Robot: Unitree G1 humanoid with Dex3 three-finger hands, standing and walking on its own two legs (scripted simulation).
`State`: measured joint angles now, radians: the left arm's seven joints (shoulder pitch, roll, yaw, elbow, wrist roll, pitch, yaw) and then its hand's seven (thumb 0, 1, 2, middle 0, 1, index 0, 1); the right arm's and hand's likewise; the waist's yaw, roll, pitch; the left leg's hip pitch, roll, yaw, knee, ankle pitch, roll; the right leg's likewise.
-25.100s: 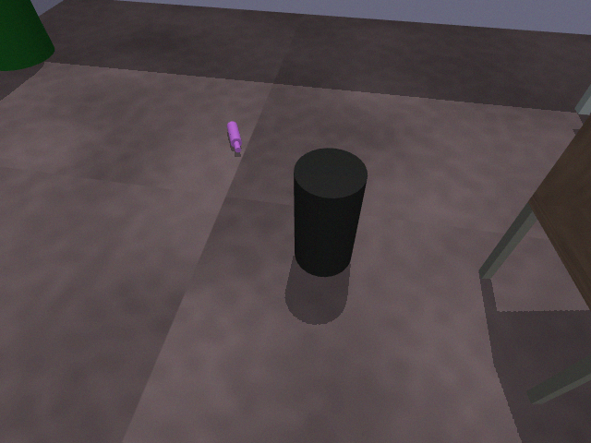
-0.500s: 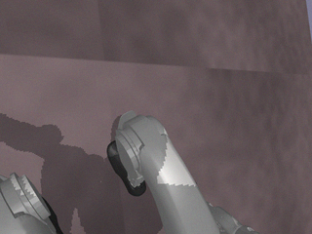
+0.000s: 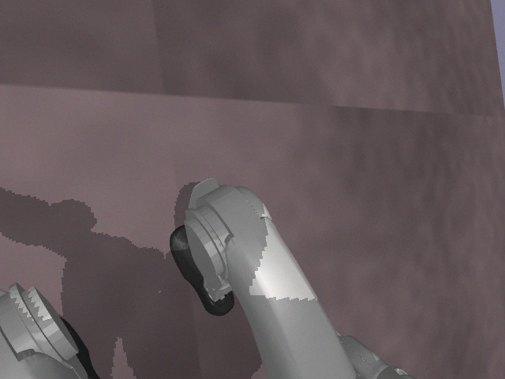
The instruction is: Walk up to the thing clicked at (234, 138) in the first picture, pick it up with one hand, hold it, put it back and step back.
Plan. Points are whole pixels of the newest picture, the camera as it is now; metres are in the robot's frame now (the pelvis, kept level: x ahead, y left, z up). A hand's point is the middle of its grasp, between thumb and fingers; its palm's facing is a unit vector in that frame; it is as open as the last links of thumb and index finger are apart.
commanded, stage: close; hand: left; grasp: from above
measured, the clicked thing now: out of the picture +0.52 +0.27 -0.29
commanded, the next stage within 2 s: settle in 0.66 s
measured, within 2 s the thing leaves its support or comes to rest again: leaves its support in 1.04 s
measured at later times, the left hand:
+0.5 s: hand out of the picture +0.49 +0.30 -0.26, palm faces -0.42 -0.15 -0.90, open 9.1 cm
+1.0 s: hand out of the picture +0.49 +0.31 -0.25, palm faces -0.41 -0.16 -0.90, open 8.9 cm
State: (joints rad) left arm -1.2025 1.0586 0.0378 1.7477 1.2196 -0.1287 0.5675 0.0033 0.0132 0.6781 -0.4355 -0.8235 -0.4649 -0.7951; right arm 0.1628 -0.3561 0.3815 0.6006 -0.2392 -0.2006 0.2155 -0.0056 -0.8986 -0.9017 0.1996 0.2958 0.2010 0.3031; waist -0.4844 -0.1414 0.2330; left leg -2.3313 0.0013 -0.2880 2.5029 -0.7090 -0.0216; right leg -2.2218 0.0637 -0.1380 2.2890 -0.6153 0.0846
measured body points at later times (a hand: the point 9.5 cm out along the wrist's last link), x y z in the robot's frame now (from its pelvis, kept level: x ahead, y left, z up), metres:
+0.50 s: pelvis +0.00 +0.00 +0.00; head +0.30 +0.12 +0.31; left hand +0.51 +0.30 -0.21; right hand +0.01 -0.24 -0.04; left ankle +0.06 +0.13 -0.29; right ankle +0.13 -0.13 -0.28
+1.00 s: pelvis +0.00 +0.00 +0.00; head +0.30 +0.12 +0.31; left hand +0.51 +0.31 -0.20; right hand +0.01 -0.25 -0.04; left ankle +0.06 +0.13 -0.29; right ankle +0.13 -0.13 -0.28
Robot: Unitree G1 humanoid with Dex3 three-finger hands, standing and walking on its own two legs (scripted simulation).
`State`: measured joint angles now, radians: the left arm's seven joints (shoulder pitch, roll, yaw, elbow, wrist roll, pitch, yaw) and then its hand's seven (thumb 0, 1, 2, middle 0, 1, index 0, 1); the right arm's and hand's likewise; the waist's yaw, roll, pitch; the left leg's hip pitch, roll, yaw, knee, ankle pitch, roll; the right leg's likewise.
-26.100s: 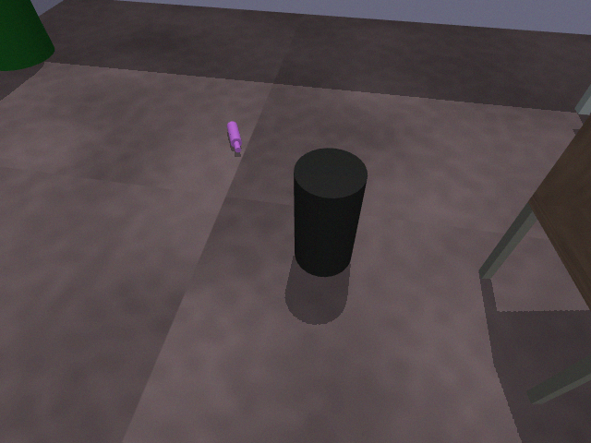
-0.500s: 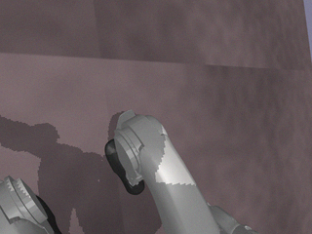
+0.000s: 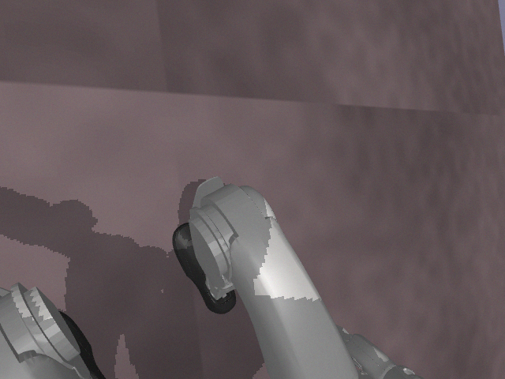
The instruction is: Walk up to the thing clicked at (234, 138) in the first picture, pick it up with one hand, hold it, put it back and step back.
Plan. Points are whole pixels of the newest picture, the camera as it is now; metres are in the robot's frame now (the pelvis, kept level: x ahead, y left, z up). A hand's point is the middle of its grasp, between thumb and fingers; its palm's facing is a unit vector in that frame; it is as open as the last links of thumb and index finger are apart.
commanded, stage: settle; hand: left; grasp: from above
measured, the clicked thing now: out of the picture +0.52 +0.29 -0.29
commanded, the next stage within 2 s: lift in 0.64 s
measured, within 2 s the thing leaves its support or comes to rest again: leaves its support in 0.04 s
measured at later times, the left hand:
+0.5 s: hand out of the picture +0.49 +0.32 -0.16, palm faces -0.41 -0.12 -0.90, open 8.6 cm
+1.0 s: hand out of the picture +0.48 +0.32 -0.10, palm faces -0.43 -0.15 -0.89, open 8.6 cm
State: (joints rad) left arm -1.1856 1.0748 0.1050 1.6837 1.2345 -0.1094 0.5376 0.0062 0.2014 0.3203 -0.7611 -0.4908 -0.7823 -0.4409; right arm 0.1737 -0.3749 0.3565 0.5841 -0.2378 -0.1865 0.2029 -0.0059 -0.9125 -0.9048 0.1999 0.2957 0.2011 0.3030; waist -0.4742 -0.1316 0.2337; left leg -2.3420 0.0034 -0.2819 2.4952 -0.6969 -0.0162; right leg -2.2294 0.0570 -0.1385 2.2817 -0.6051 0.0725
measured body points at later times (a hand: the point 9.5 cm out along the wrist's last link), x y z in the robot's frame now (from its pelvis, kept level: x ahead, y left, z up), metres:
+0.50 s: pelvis +0.01 +0.00 +0.01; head +0.26 +0.10 +0.37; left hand +0.51 +0.32 -0.11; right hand +0.05 -0.27 -0.06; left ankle +0.06 +0.13 -0.29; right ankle +0.13 -0.13 -0.28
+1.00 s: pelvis +0.00 -0.02 +0.03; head +0.24 +0.07 +0.41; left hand +0.49 +0.32 -0.05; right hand +0.08 -0.29 -0.06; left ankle +0.06 +0.13 -0.29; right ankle +0.13 -0.13 -0.29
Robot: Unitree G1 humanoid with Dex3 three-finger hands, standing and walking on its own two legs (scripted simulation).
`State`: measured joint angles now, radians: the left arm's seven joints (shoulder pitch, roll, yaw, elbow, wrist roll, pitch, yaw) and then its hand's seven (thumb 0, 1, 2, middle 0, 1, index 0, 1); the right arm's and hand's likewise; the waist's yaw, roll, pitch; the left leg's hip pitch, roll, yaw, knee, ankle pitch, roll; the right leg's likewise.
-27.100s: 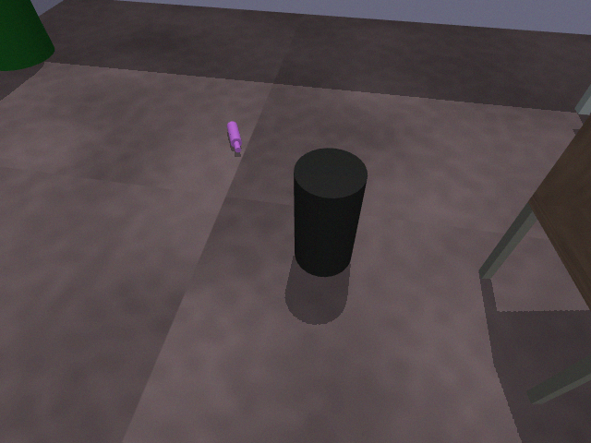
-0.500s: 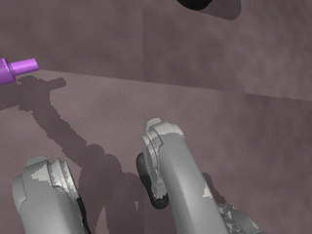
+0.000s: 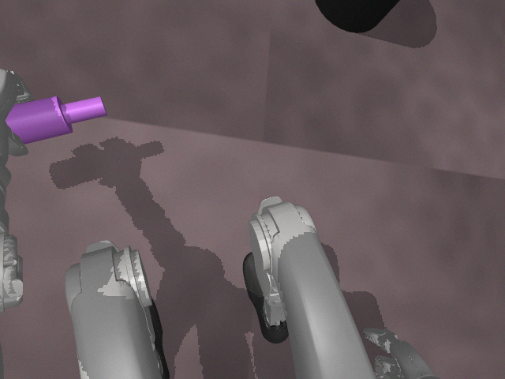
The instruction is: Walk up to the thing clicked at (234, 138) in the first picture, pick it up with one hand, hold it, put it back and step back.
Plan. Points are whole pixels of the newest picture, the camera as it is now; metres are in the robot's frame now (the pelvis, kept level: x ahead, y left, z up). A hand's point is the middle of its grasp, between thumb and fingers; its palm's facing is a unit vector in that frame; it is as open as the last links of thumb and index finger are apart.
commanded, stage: lift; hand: left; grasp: from above
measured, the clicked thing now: (30, 122) +0.53 +0.24 -0.17
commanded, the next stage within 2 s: hold in 1.44 s
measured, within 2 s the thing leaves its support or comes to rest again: neither
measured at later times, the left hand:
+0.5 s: hand out of the picture +0.43 +0.28 +0.03, palm faces -0.42 -0.11 -0.90, open 8.7 cm
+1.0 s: hand out of the picture +0.36 +0.26 +0.22, palm faces -0.44 -0.13 -0.89, open 8.7 cm
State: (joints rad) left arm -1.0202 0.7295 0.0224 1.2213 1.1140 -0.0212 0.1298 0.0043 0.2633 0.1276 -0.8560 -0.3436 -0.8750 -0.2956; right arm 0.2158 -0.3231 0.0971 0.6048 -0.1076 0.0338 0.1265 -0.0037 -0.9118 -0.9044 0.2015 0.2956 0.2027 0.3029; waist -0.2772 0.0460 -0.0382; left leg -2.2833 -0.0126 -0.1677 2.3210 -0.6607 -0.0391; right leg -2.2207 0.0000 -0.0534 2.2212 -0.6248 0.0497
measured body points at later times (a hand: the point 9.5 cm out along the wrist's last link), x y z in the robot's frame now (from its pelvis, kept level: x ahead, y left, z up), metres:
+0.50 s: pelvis +0.00 +0.00 +0.11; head +0.18 +0.04 +0.52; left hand +0.44 +0.29 +0.08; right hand +0.12 -0.26 -0.01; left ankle +0.08 +0.13 -0.32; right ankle +0.11 -0.13 -0.32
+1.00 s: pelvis +0.03 +0.00 +0.29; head +0.11 +0.00 +0.74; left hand +0.38 +0.26 +0.27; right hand +0.15 -0.26 +0.17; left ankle +0.08 +0.13 -0.32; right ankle +0.11 -0.13 -0.32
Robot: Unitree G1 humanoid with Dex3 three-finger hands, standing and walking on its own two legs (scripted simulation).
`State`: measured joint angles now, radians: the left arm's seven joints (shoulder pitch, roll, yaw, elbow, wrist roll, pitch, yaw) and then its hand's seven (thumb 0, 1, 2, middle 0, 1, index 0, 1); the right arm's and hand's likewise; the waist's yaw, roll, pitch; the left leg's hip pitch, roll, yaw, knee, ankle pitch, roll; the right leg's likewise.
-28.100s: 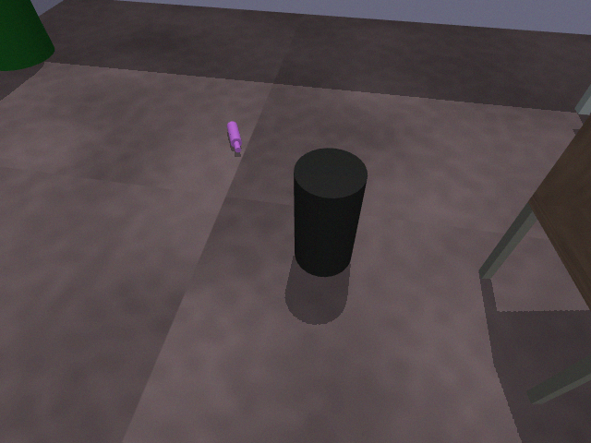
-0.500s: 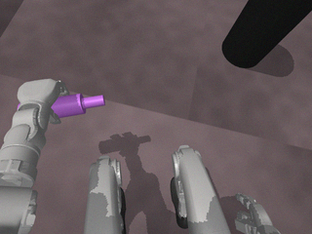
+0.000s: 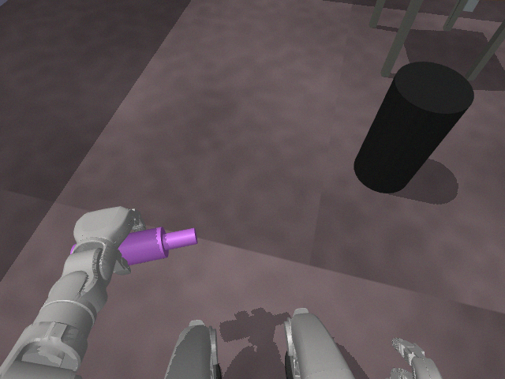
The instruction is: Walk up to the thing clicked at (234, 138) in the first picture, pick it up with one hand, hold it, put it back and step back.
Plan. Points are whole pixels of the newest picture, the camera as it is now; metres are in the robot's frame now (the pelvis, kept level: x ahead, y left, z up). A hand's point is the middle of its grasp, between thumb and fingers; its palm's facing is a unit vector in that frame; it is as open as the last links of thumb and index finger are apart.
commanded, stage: lift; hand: left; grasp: from above
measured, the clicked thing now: (138, 247) +0.37 +0.20 -0.10
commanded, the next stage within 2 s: hold in 0.44 s
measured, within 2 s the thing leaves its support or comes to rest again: neither
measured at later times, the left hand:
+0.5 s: hand (104, 228) +0.36 +0.21 +0.01, palm faces -0.44 -0.08 -0.90, open 8.7 cm
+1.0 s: hand (92, 207) +0.37 +0.22 +0.05, palm faces -0.44 -0.05 -0.90, open 8.7 cm
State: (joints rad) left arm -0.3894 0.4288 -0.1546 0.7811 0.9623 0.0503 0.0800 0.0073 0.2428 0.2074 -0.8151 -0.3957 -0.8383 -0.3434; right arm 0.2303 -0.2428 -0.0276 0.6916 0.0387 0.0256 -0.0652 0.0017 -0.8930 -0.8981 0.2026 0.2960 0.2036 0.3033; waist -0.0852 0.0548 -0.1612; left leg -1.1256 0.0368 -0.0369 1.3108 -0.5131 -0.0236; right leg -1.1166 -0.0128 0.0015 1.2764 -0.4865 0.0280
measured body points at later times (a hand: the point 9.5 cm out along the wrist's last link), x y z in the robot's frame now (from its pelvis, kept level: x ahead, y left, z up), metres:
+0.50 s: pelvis +0.03 +0.00 +0.08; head +0.08 -0.01 +0.53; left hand +0.38 +0.22 +0.06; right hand +0.12 -0.27 -0.05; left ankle +0.06 +0.13 -0.61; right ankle +0.07 -0.14 -0.61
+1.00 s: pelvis +0.06 +0.01 +0.11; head +0.08 -0.01 +0.56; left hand +0.39 +0.22 +0.11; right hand +0.17 -0.26 -0.02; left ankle +0.06 +0.13 -0.61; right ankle +0.07 -0.14 -0.61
